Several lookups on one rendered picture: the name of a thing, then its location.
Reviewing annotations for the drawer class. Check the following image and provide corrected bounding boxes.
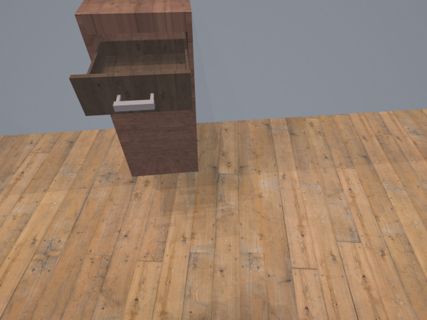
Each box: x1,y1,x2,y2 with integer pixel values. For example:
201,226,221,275
69,39,193,116

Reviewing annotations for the handle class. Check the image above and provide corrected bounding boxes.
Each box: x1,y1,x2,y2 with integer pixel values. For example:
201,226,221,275
113,93,155,112

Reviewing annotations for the cabinet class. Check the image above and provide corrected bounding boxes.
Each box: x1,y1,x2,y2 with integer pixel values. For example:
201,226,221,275
75,0,198,177

